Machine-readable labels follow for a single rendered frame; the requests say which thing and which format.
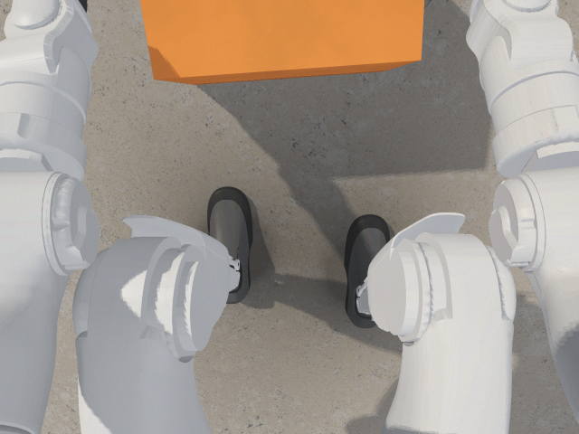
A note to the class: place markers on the robot left upper arm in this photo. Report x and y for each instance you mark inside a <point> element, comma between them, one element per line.
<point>47,230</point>

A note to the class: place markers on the carton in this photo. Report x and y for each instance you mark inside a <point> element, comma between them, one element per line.
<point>218,41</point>

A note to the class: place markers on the left robot forearm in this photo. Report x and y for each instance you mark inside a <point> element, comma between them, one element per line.
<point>45,87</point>

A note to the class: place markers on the robot right upper arm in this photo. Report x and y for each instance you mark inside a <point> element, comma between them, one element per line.
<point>535,226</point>

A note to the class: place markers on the right robot forearm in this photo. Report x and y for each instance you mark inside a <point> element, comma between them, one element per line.
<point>530,76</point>

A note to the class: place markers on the robot left shin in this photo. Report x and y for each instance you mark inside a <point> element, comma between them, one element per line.
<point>216,255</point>

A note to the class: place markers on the right robot thigh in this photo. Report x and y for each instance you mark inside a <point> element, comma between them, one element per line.
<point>441,291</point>

